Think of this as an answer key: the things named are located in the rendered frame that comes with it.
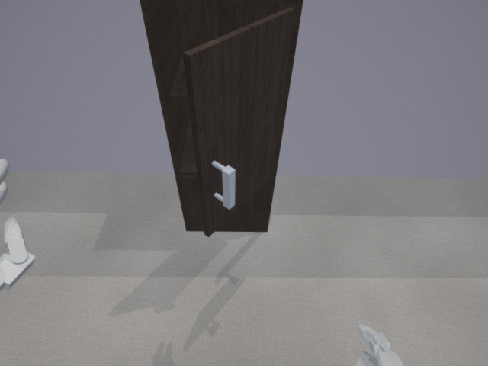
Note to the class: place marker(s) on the robot right hand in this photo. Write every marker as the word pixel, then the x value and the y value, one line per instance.
pixel 380 348

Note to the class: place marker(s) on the robot left hand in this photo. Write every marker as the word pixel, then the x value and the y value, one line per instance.
pixel 17 261

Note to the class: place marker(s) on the cupboard door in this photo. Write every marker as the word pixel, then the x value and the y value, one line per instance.
pixel 235 86

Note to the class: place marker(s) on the handle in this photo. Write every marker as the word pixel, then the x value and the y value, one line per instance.
pixel 229 182

